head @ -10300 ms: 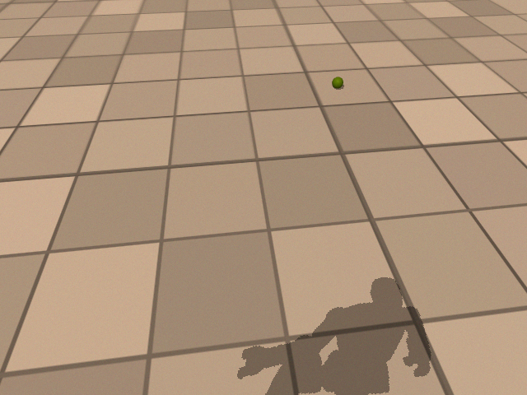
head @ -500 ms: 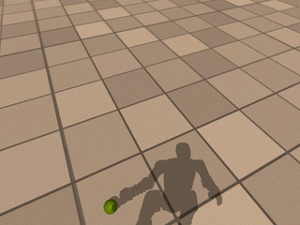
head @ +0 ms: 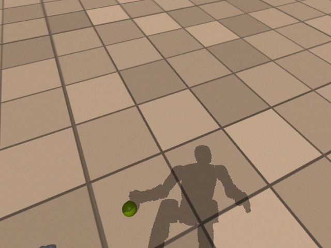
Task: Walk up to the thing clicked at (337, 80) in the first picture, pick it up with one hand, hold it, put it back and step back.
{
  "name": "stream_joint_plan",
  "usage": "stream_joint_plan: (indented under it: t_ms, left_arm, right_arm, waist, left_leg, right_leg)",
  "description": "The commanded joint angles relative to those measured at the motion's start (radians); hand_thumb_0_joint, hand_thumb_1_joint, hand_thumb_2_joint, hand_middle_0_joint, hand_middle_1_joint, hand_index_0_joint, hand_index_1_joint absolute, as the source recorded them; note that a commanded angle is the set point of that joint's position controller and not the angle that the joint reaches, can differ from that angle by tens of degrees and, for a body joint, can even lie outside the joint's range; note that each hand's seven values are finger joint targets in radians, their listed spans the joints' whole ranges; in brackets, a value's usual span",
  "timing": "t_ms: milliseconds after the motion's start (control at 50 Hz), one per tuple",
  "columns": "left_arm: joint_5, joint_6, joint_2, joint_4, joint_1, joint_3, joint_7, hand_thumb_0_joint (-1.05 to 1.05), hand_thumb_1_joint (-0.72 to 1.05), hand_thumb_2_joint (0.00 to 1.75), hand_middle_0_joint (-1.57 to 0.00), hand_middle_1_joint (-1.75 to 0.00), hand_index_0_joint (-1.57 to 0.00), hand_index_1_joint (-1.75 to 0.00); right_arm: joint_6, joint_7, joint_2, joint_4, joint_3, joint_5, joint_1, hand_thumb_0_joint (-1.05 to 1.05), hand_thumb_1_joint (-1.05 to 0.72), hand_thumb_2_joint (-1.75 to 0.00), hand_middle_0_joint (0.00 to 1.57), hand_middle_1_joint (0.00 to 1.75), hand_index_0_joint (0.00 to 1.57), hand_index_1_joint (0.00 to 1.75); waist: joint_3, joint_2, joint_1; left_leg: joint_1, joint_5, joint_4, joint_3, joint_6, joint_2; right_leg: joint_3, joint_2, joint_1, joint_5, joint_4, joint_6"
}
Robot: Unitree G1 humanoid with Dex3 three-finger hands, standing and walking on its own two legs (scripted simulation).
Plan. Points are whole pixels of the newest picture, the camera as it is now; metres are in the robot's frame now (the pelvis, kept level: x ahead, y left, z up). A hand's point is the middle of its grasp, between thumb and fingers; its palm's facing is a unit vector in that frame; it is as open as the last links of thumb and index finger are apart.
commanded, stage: walk up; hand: left
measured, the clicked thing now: (129, 208) +0.42 +0.21 -0.72
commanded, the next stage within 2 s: none
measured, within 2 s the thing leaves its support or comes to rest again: neither
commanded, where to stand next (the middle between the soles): +0.03 -0.02 m, yaw -2 degrees
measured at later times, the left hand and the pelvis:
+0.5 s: hand out of the picture +0.03 +0.27 -0.15, palm faces -0.09 -0.93 -0.36, open 7.3 cm; pelvis -0.05 +0.01 +0.00, yaw -4 degrees
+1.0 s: hand out of the picture +0.07 +0.26 -0.14, palm faces -0.07 -0.94 -0.34, open 7.4 cm; pelvis -0.02 +0.00 +0.01, yaw -4 degrees
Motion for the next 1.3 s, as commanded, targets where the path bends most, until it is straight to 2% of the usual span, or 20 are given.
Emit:
stream_joint_plan:
  t_ms: [0, 20, 60, 120, 260, 340, 380, 400, 440, 500, 600, 640, 680, 760, 860, 1020, 1140, 1200, 1240, 1280]
  left_arm:
    - [-0.034, -0.013, 0.175, -0.130, -0.086, 0.042, 0.018, 0.00, 0.90, 0.90, -0.20, -0.30, -0.20, -0.30]
    - [-0.036, 0.001, 0.149, -0.133, -0.062, 0.035, 0.026, 0.00, 0.90, 0.90, -0.20, -0.30, -0.20, -0.30]
    - [-0.040, 0.019, 0.166, -0.105, 0.036, 0.029, 0.030, 0.00, 0.90, 0.90, -0.20, -0.30, -0.20, -0.30]
    - [-0.040, 0.017, 0.203, -0.080, 0.041, 0.044, 0.024, 0.00, 0.90, 0.90, -0.20, -0.30, -0.20, -0.30]
    - [-0.020, 0.003, 0.179, -0.105, 0.011, 0.035, 0.003, 0.00, 0.90, 0.90, -0.20, -0.30, -0.20, -0.30]
    - [-0.015, -0.001, 0.158, -0.064, 0.100, 0.035, -0.003, 0.00, 0.90, 0.90, -0.20, -0.30, -0.20, -0.30]
    - [-0.008, -0.017, 0.154, -0.032, 0.136, 0.033, -0.002, 0.00, 0.90, 0.90, -0.20, -0.30, -0.20, -0.30]
    - [0.002, -0.028, 0.196, -0.041, 0.121, 0.041, 0.000, 0.00, 0.90, 0.90, -0.20, -0.30, -0.20, -0.30]
    - [0.007, -0.044, 0.271, -0.077, 0.048, 0.052, -0.011, 0.00, 0.90, 0.90, -0.20, -0.30, -0.20, -0.30]
    - [-0.001, -0.042, 0.206, -0.110, -0.016, 0.040, -0.019, 0.00, 0.90, 0.90, -0.20, -0.30, -0.20, -0.30]
    - [-0.018, -0.041, 0.185, -0.114, 0.019, 0.029, -0.029, 0.00, 0.90, 0.90, -0.20, -0.30, -0.20, -0.30]
    - [-0.031, -0.033, 0.141, -0.111, 0.042, 0.022, -0.031, 0.00, 0.90, 0.90, -0.20, -0.30, -0.20, -0.30]
    - [-0.017, -0.031, 0.171, -0.088, 0.060, 0.032, -0.028, 0.00, 0.90, 0.90, -0.20, -0.30, -0.20, -0.30]
    - [-0.012, -0.050, 0.179, -0.069, 0.091, 0.036, -0.031, 0.00, 0.90, 0.90, -0.20, -0.30, -0.20, -0.30]
    - [-0.018, -0.051, 0.241, -0.080, 0.070, 0.043, -0.028, 0.00, 0.90, 0.90, -0.20, -0.30, -0.20, -0.30]
    - [-0.029, -0.046, 0.195, -0.091, 0.036, 0.034, -0.019, 0.00, 0.90, 0.90, -0.20, -0.30, -0.20, -0.30]
    - [-0.026, -0.050, 0.230, -0.083, 0.076, 0.039, -0.017, 0.00, 0.90, 0.90, -0.20, -0.30, -0.20, -0.30]
    - [-0.020, -0.053, 0.252, -0.090, 0.086, 0.042, -0.013, 0.00, 0.90, 0.90, -0.20, -0.30, -0.20, -0.30]
    - [-0.017, -0.050, 0.247, -0.096, 0.077, 0.040, -0.013, 0.00, 0.90, 0.90, -0.20, -0.30, -0.20, -0.30]
    - [-0.021, -0.045, 0.237, -0.129, -0.009, 0.036, -0.016, 0.00, 0.90, 0.90, -0.20, -0.30, -0.20, -0.30]
  right_arm:
    - [-0.045, -0.019, -0.243, -0.069, -0.071, -0.018, 0.084, 0.00, -0.90, -0.90, 0.20, 0.30, 0.20, 0.30]
    - [-0.057, -0.027, -0.267, -0.088, -0.071, -0.025, 0.084, 0.00, -0.90, -0.90, 0.20, 0.30, 0.20, 0.30]
    - [-0.069, -0.039, -0.276, -0.113, -0.065, -0.021, 0.044, 0.00, -0.90, -0.90, 0.20, 0.30, 0.20, 0.30]
    - [-0.073, -0.054, -0.221, -0.144, -0.055, -0.014, -0.026, 0.00, -0.90, -0.90, 0.20, 0.30, 0.20, 0.30]
    - [-0.097, -0.070, -0.217, -0.126, -0.052, -0.008, 0.099, 0.00, -0.90, -0.90, 0.20, 0.30, 0.20, 0.30]
    - [-0.096, -0.065, -0.212, -0.153, -0.038, -0.008, 0.019, 0.00, -0.90, -0.90, 0.20, 0.30, 0.20, 0.30]
    - [-0.089, -0.059, -0.168, -0.157, -0.016, 0.003, -0.024, 0.00, -0.90, -0.90, 0.20, 0.30, 0.20, 0.30]
    - [-0.090, -0.057, -0.134, -0.161, -0.006, 0.016, -0.023, 0.00, -0.90, -0.90, 0.20, 0.30, 0.20, 0.30]
    - [-0.086, -0.054, -0.139, -0.144, -0.010, 0.002, 0.001, 0.00, -0.90, -0.90, 0.20, 0.30, 0.20, 0.30]
    - [-0.105, -0.045, -0.161, -0.103, -0.011, 0.001, 0.025, 0.00, -0.90, -0.90, 0.20, 0.30, 0.20, 0.30]
    - [-0.141, -0.059, -0.144, -0.079, -0.006, -0.007, 0.098, 0.00, -0.90, -0.90, 0.20, 0.30, 0.20, 0.30]
    - [-0.153, -0.065, -0.219, -0.080, -0.020, -0.013, 0.095, 0.00, -0.90, -0.90, 0.20, 0.30, 0.20, 0.30]
    - [-0.144, -0.054, -0.248, -0.085, -0.030, -0.004, 0.044, 0.00, -0.90, -0.90, 0.20, 0.30, 0.20, 0.30]
    - [-0.140, -0.053, -0.199, -0.109, -0.011, 0.001, 0.029, 0.00, -0.90, -0.90, 0.20, 0.30, 0.20, 0.30]
    - [-0.138, -0.054, -0.152, -0.112, 0.004, 0.000, 0.029, 0.00, -0.90, -0.90, 0.20, 0.30, 0.20, 0.30]
    - [-0.143, -0.062, -0.215, -0.093, -0.016, 0.012, 0.106, 0.00, -0.90, -0.90, 0.20, 0.30, 0.20, 0.30]
    - [-0.131, -0.061, -0.179, -0.120, -0.006, 0.012, 0.024, 0.00, -0.90, -0.90, 0.20, 0.30, 0.20, 0.30]
    - [-0.126, -0.062, -0.136, -0.124, 0.010, 0.006, 0.008, 0.00, -0.90, -0.90, 0.20, 0.30, 0.20, 0.30]
    - [-0.130, -0.061, -0.134, -0.120, 0.011, 0.001, 0.017, 0.00, -0.90, -0.90, 0.20, 0.30, 0.20, 0.30]
    - [-0.148, -0.059, -0.152, -0.083, 0.000, 0.003, 0.127, 0.00, -0.90, -0.90, 0.20, 0.30, 0.20, 0.30]
  waist:
    - [-0.072, 0.156, -0.046]
    - [-0.097, 0.227, -0.046]
    - [-0.159, 0.181, -0.014]
    - [-0.129, 0.167, 0.014]
    - [-0.160, 0.123, -0.043]
    - [-0.146, 0.137, 0.011]
    - [-0.143, 0.068, 0.041]
    - [-0.158, -0.045, 0.032]
    - [-0.092, -0.139, 0.026]
    - [-0.007, -0.134, 0.000]
    - [-0.104, -0.111, -0.022]
    - [-0.122, 0.039, -0.002]
    - [-0.070, 0.073, 0.014]
    - [-0.077, 0.108, 0.028]
    - [-0.079, -0.007, 0.014]
    - [-0.147, -0.015, -0.007]
    - [-0.126, -0.028, 0.026]
    - [-0.063, -0.102, 0.036]
    - [-0.021, -0.130, 0.025]
    - [-0.066, -0.109, -0.038]
  left_leg:
    - [0.084, 0.676, -0.346, -0.259, 0.062, 0.195]
    - [0.165, 0.779, -0.373, -0.384, 0.123, 0.270]
    - [0.100, 0.642, -0.358, -0.377, 0.178, 0.311]
    - [0.125, 0.510, -0.339, -0.252, 0.138, 0.225]
    - [0.302, 0.657, -0.283, -0.261, 0.165, 0.286]
    - [0.139, 0.503, -0.277, -0.217, 0.154, 0.279]
    - [0.029, 0.400, -0.222, -0.139, 0.082, 0.206]
    - [-0.013, 0.311, -0.134, -0.084, 0.025, 0.132]
    - [-0.038, -0.116, 0.022, 0.010, -0.019, 0.015]
    - [0.035, -0.038, -0.062, -0.013, -0.018, 0.030]
    - [0.284, 0.352, -0.368, -0.045, 0.003, 0.069]
    - [0.306, 0.314, -0.414, -0.286, 0.106, 0.256]
    - [0.189, 0.161, -0.430, -0.289, 0.167, 0.302]
    - [0.104, 0.300, -0.353, -0.146, 0.084, 0.199]
    - [0.064, 0.204, -0.215, 0.017, -0.004, 0.051]
    - [0.290, 0.629, -0.217, -0.116, 0.107, 0.192]
    - [0.073, 0.408, -0.108, 0.006, 0.044, 0.085]
    - [-0.060, 0.001, -0.030, 0.053, 0.009, 0.016]
    - [-0.052, -0.088, -0.098, 0.041, 0.018, 0.027]
    - [0.144, 0.281, -0.257, 0.018, 0.032, 0.057]
  right_leg:
    - [-0.009, 0.067, -0.099, 0.165, 0.281, -0.076]
    - [0.077, 0.152, -0.203, -0.295, 0.378, -0.066]
    - [0.168, 0.118, -0.142, -0.340, 0.482, -0.077]
    - [0.204, 0.124, -0.178, -0.225, 0.520, -0.079]
    - [0.129, 0.102, -0.145, -0.215, 0.207, -0.046]
    - [0.072, 0.092, 0.042, -0.134, 0.003, -0.071]
    - [0.136, 0.069, 0.194, 0.073, -0.208, -0.101]
    - [0.308, -0.044, 0.213, 0.149, -0.253, -0.148]
    - [0.508, -0.235, 0.059, -0.155, -0.328, -0.297]
    - [0.350, -0.143, -0.037, -0.143, -0.317, -0.232]
    - [0.194, -0.038, -0.012, 0.347, -0.127, -0.117]
    - [0.124, 0.058, -0.107, 0.055, -0.030, -0.073]
    - [0.090, 0.063, -0.034, -0.138, -0.026, -0.090]
    - [0.135, 0.033, 0.092, 0.094, -0.147, -0.106]
    - [0.294, -0.104, 0.119, 0.191, -0.206, -0.202]
    - [0.115, 0.023, 0.010, 0.372, -0.023, -0.092]
    - [0.248, -0.053, 0.147, 0.354, -0.118, -0.161]
    - [0.353, -0.183, 0.190, 0.514, -0.164, -0.273]
    - [0.316, -0.171, 0.147, 0.557, -0.155, -0.264]
    - [0.198, -0.084, 0.059, 0.544, -0.045, -0.181]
